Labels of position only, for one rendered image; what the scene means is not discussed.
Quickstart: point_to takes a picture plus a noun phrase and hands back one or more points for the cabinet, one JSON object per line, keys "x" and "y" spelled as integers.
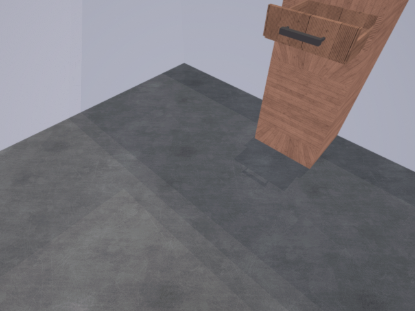
{"x": 307, "y": 97}

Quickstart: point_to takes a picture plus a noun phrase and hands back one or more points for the handle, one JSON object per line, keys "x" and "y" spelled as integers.
{"x": 297, "y": 35}

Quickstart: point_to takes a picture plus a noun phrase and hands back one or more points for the drawer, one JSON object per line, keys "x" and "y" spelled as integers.
{"x": 346, "y": 31}

